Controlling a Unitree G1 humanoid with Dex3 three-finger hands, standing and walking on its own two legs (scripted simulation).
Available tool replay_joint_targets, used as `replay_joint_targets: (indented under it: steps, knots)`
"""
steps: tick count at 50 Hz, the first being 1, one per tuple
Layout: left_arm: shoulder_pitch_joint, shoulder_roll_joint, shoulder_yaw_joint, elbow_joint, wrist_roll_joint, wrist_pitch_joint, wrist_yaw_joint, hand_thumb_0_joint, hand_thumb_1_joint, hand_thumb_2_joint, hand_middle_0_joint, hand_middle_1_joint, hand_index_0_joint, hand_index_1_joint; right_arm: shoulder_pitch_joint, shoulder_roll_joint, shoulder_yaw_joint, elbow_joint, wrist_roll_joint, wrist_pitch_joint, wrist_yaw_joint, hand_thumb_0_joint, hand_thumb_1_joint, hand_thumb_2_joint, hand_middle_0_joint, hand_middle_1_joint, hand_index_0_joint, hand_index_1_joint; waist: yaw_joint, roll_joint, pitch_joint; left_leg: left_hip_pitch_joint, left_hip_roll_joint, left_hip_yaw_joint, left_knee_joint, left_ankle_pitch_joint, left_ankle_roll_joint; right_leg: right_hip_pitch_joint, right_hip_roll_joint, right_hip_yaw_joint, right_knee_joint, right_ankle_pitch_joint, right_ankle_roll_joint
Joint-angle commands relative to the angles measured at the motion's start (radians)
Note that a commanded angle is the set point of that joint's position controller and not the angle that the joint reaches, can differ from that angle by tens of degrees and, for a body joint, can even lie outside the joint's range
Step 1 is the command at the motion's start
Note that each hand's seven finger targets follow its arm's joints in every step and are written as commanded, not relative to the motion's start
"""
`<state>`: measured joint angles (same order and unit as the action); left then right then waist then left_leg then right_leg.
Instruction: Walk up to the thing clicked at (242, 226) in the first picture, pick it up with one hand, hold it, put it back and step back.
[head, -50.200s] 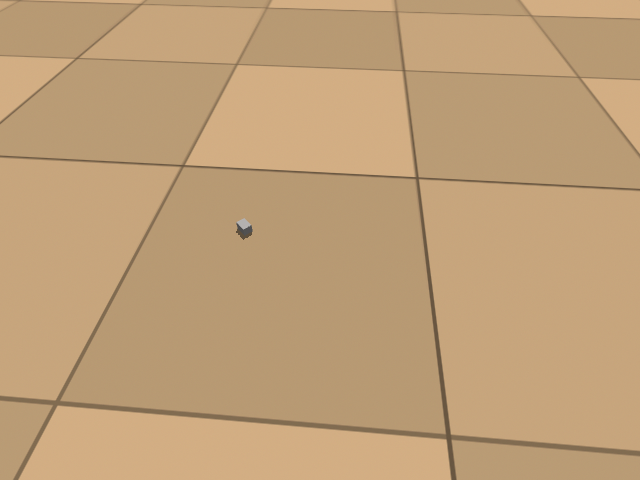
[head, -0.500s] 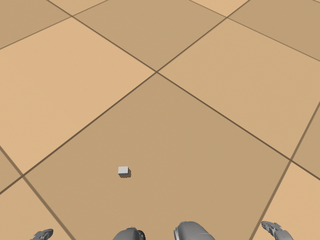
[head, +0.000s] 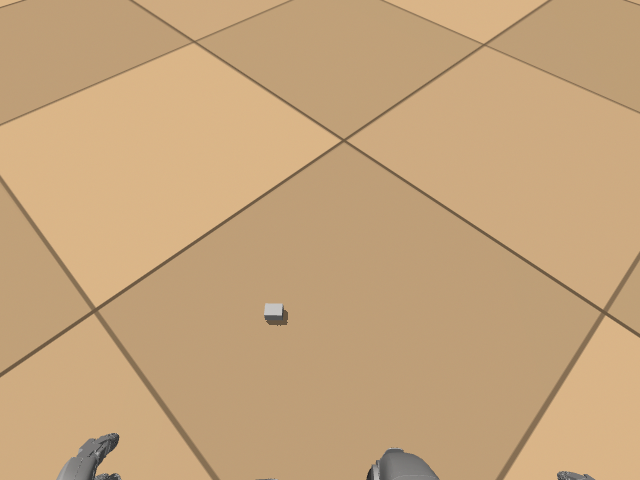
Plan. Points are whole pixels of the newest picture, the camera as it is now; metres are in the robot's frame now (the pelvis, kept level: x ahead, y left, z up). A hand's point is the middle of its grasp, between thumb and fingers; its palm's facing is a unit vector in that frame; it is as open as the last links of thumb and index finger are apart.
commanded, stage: step back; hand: left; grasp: from above
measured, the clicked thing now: (274, 311) +0.66 +0.16 -0.73
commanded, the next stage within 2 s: none
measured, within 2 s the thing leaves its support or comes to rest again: neither
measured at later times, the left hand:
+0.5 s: hand out of the picture -0.10 +0.25 -0.13, palm faces -0.08 -0.91 -0.41, open 7.4 cm
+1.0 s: hand out of the picture -0.22 +0.25 -0.14, palm faces -0.08 -0.92 -0.38, open 7.4 cm
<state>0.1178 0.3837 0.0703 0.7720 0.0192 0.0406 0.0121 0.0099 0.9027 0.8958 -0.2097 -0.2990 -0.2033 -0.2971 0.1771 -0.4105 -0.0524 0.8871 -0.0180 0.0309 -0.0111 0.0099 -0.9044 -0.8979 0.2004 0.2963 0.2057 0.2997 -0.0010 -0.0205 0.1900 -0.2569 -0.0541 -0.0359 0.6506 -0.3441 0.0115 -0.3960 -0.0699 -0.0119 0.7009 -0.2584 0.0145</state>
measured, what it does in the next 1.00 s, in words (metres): walks backwards: right foot, then left foot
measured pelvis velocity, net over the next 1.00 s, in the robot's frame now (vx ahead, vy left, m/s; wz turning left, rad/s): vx -0.35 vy -0.01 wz -0.08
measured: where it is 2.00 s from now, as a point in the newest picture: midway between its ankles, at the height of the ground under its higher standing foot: outside the picture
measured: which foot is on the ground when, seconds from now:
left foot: down 0.00-0.40, up 0.42-0.68, down 0.70-1.00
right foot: down 0.00-0.00, up 0.02-0.34, down 0.36-0.72, up 0.74-1.00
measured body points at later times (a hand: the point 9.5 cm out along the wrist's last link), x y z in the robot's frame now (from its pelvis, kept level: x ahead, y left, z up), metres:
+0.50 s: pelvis -0.17 -0.02 +0.01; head -0.13 -0.04 +0.45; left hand -0.09 +0.29 -0.10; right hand -0.08 -0.35 -0.11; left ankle -0.09 +0.12 -0.66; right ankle -0.17 -0.14 -0.72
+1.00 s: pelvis -0.35 -0.01 +0.00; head -0.28 +0.00 +0.45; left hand -0.22 +0.30 -0.12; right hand -0.24 -0.33 -0.10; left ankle -0.25 +0.11 -0.72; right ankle -0.40 -0.14 -0.68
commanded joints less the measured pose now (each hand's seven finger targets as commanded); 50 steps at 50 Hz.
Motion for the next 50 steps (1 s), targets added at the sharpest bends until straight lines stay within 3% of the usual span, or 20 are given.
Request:
replay_joint_targets:
  steps: [1,4,12,17,18,19,20,21,23,24,28,31,34,35,36,37,39,42,47,50]
  knots:
    - [-0.034,0.2,0.067,-0.082,-0.011,-0.005,0.029,0.0,0.9,0.9,-0.2,-0.3,-0.2,-0.3,0.033,-0.356,-0.094,-0.096,-0.015,-0.031,0.003,0.0,-0.9,-0.9,0.2,0.3,0.2,0.3,-0.061,0.261,-0.219,-0.037,0.46,-0.517,-0.333,0.393,0.292,-0.05,0.165,0.147,0.363,-0.423,-0.034]
    - [0.048,0.181,0.069,-0.032,-0.022,-0.001,0.028,0.0,0.9,0.9,-0.2,-0.3,-0.2,-0.3,-0.093,-0.227,-0.055,-0.11,-0.021,-0.033,-0.01,0.0,-0.9,-0.9,0.2,0.3,0.2,0.3,0.025,0.125,-0.183,0.001,0.318,-0.261,-0.259,0.471,0.211,-0.101,0.17,0.228,0.573,-0.275,-0.049]
    - [0.084,0.174,0.068,-0.036,-0.007,-0.01,0.006,0.0,0.9,0.9,-0.2,-0.3,-0.2,-0.3,-0.012,-0.223,-0.067,-0.13,-0.013,-0.029,-0.022,0.0,-0.9,-0.9,0.2,0.3,0.2,0.3,-0.043,0.182,-0.234,0.18,0.327,-0.217,-0.197,0.427,0.262,-0.071,0.118,0.132,0.288,-0.273,0.019]
    - [0.269,0.169,0.076,0.064,-0.001,-0.021,-0.006,0.0,0.9,0.9,-0.2,-0.3,-0.2,-0.3,-0.085,-0.253,-0.073,-0.16,-0.004,-0.001,-0.012,0.0,-0.9,-0.9,0.2,0.3,0.2,0.3,0.036,0.222,-0.278,-0.045,0.268,-0.143,-0.148,0.206,0.158,0.244,0.093,-0.014,-0.206,-0.058,-0.035]
    - [0.281,0.192,0.081,0.073,0.012,-0.025,-0.007,0.0,0.9,0.9,-0.2,-0.3,-0.2,-0.3,-0.068,-0.229,-0.067,-0.158,0.0,0.006,-0.011,0.0,-0.9,-0.9,0.2,0.3,0.2,0.3,0.032,0.173,-0.263,-0.139,0.225,-0.126,-0.107,0.081,0.108,0.295,0.08,0.03,-0.256,-0.057,-0.055]
    - [0.258,0.254,0.1,0.054,0.03,-0.03,-0.008,0.0,0.9,0.9,-0.2,-0.3,-0.2,-0.3,-0.049,-0.167,-0.052,-0.163,0.007,0.007,-0.007,0.0,-0.9,-0.9,0.2,0.3,0.2,0.3,0.024,-0.039,-0.215,-0.331,0.102,-0.075,0.064,-0.1,0.037,0.3,-0.086,0.319,-0.325,-0.184,-0.109]
    - [0.176,0.387,0.124,0.001,0.028,-0.022,-0.007,0.0,0.9,0.9,-0.2,-0.3,-0.2,-0.3,-0.131,-0.154,-0.057,-0.188,0.011,0.005,-0.022,0.0,-0.9,-0.9,0.2,0.3,0.2,0.3,0.091,-0.3,-0.163,-0.315,-0.053,-0.054,0.342,-0.255,-0.01,0.022,-0.334,0.605,-0.452,-0.204,-0.286]
    - [0.102,0.383,0.119,-0.035,0.028,-0.03,0.002,0.0,0.9,0.9,-0.2,-0.3,-0.2,-0.3,-0.136,-0.196,-0.072,-0.182,0.007,0.006,-0.028,0.0,-0.9,-0.9,0.2,0.3,0.2,0.3,0.066,-0.227,-0.094,-0.263,-0.002,-0.167,0.496,-0.248,-0.024,-0.104,-0.388,0.646,-0.47,-0.13,-0.337]
    - [-0.039,0.276,0.086,-0.054,0.023,-0.038,0.013,0.0,0.9,0.9,-0.2,-0.3,-0.2,-0.3,-0.031,-0.181,-0.065,-0.123,0.016,0.001,-0.023,0.0,-0.9,-0.9,0.2,0.3,0.2,0.3,-0.032,-0.067,-0.091,-0.245,-0.067,-0.164,0.581,-0.134,-0.01,-0.059,-0.206,0.315,-0.323,0.149,-0.237]
    - [-0.066,0.258,0.089,-0.059,0.027,-0.036,0.015,0.0,0.9,0.9,-0.2,-0.3,-0.2,-0.3,0.006,-0.172,-0.059,-0.108,0.018,0.0,-0.023,0.0,-0.9,-0.9,0.2,0.3,0.2,0.3,-0.046,-0.103,-0.105,-0.221,-0.074,-0.132,0.601,-0.109,-0.017,-0.045,-0.175,0.248,-0.302,0.159,-0.212]
    - [0.048,0.234,0.081,-0.059,0.031,-0.031,0.024,0.0,0.9,0.9,-0.2,-0.3,-0.2,-0.3,-0.001,-0.155,-0.045,-0.116,0.009,-0.007,-0.023,0.0,-0.9,-0.9,0.2,0.3,0.2,0.3,0.035,-0.152,-0.165,-0.258,-0.038,-0.075,0.401,-0.169,-0.036,0.2,-0.168,0.218,-0.232,0.3,-0.212]
    - [0.064,0.241,0.076,-0.062,0.024,-0.02,0.032,0.0,0.9,0.9,-0.2,-0.3,-0.2,-0.3,0.005,-0.149,-0.046,-0.119,-0.001,-0.012,-0.017,0.0,-0.9,-0.9,0.2,0.3,0.2,0.3,0.046,-0.188,-0.208,-0.19,0.016,-0.016,0.145,-0.179,-0.022,0.282,-0.194,0.233,-0.185,0.386,-0.21]
    - [0.026,0.234,0.063,-0.07,0.001,-0.001,0.024,0.0,0.9,0.9,-0.2,-0.3,-0.2,-0.3,0.109,-0.146,-0.055,-0.064,-0.006,-0.022,-0.013,0.0,-0.9,-0.9,0.2,0.3,0.2,0.3,-0.001,-0.131,-0.263,0.003,0.013,0.061,-0.251,0.12,0.003,0.253,-0.133,0.166,-0.039,0.365,-0.15]
    - [0.051,0.195,0.049,-0.076,-0.001,0.006,0.02,0.0,0.9,0.9,-0.2,-0.3,-0.2,-0.3,0.101,-0.187,-0.071,-0.072,-0.02,-0.027,-0.016,0.0,-0.9,-0.9,0.2,0.3,0.2,0.3,0.011,-0.055,-0.273,0.097,0.117,-0.102,-0.265,0.214,0.038,0.107,-0.092,0.157,0.027,0.234,-0.102]
    - [0.074,0.148,0.039,-0.076,-0.01,0.008,0.016,0.0,0.9,0.9,-0.2,-0.3,-0.2,-0.3,0.064,-0.28,-0.091,-0.087,-0.031,-0.025,-0.016,0.0,-0.9,-0.9,0.2,0.3,0.2,0.3,0.028,0.166,-0.253,0.161,0.331,-0.384,-0.278,0.373,0.14,-0.109,0.074,0.066,0.202,-0.099,-0.045]
    - [-0.011,0.2,0.062,-0.086,-0.008,0.009,0.035,0.0,0.9,0.9,-0.2,-0.3,-0.2,-0.3,0.049,-0.364,-0.099,-0.108,-0.015,-0.024,-0.007,0.0,-0.9,-0.9,0.2,0.3,0.2,0.3,-0.04,0.248,-0.243,-0.028,0.468,-0.495,-0.3,0.471,0.287,-0.048,0.126,0.114,0.382,-0.433,-0.032]
    - [-0.024,0.2,0.068,-0.061,-0.013,0.014,0.034,0.0,0.9,0.9,-0.2,-0.3,-0.2,-0.3,-0.016,-0.276,-0.076,-0.101,-0.012,-0.035,-0.019,0.0,-0.9,-0.9,0.2,0.3,0.2,0.3,-0.005,0.106,-0.21,-0.039,0.383,-0.346,-0.256,0.542,0.248,-0.068,0.152,0.235,0.55,-0.35,-0.048]
    - [0.092,0.202,0.067,-0.011,-0.012,0.01,0.023,0.0,0.9,0.9,-0.2,-0.3,-0.2,-0.3,-0.087,-0.226,-0.057,-0.116,-0.017,-0.031,-0.027,0.0,-0.9,-0.9,0.2,0.3,0.2,0.3,0.044,0.146,-0.192,-0.001,0.333,-0.23,-0.204,0.515,0.238,-0.083,0.146,0.18,0.579,-0.266,-0.023]
    - [0.05,0.18,0.059,-0.015,-0.001,-0.005,0.009,0.0,0.9,0.9,-0.2,-0.3,-0.2,-0.3,-0.016,-0.232,-0.063,-0.116,-0.023,-0.017,-0.025,0.0,-0.9,-0.9,0.2,0.3,0.2,0.3,-0.023,0.182,-0.223,0.112,0.321,-0.202,-0.165,0.493,0.253,-0.03,0.109,0.091,0.239,-0.278,0.012]
    - [0.144,0.167,0.057,0.038,-0.002,-0.024,0.003,0.0,0.9,0.9,-0.2,-0.3,-0.2,-0.3,-0.056,-0.246,-0.063,-0.121,-0.009,-0.003,-0.017,0.0,-0.9,-0.9,0.2,0.3,0.2,0.3,0.018,0.218,-0.309,0.1,0.279,-0.14,-0.099,0.363,0.192,0.138,0.089,0.008,-0.132,-0.139,-0.021]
